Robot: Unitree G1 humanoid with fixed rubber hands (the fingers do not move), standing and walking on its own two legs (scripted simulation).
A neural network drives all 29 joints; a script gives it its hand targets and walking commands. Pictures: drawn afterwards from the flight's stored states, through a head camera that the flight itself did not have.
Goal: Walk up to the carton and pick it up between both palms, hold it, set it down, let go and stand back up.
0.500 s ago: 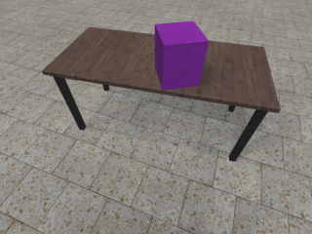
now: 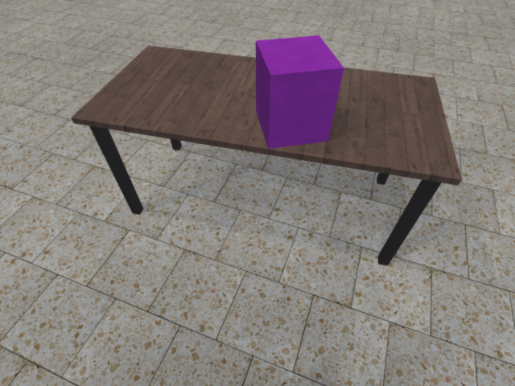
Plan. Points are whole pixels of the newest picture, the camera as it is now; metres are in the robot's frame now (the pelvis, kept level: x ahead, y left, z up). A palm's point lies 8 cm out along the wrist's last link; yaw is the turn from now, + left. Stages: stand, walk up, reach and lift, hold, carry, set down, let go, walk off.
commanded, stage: stand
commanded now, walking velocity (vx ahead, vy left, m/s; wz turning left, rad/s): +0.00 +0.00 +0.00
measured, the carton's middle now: (293, 92) +0.93 -0.08 -0.06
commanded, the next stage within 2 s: none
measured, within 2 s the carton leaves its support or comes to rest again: neither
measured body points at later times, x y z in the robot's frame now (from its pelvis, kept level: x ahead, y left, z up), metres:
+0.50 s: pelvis +0.01 +0.00 +0.00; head +0.01 +0.00 +0.45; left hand +0.05 +0.25 -0.14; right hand +0.06 -0.25 -0.13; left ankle +0.02 +0.12 -0.74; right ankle +0.01 -0.12 -0.74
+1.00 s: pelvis +0.01 +0.00 +0.00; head +0.02 +0.00 +0.45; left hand +0.04 +0.25 -0.14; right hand +0.05 -0.25 -0.14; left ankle +0.02 +0.12 -0.74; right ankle +0.01 -0.12 -0.74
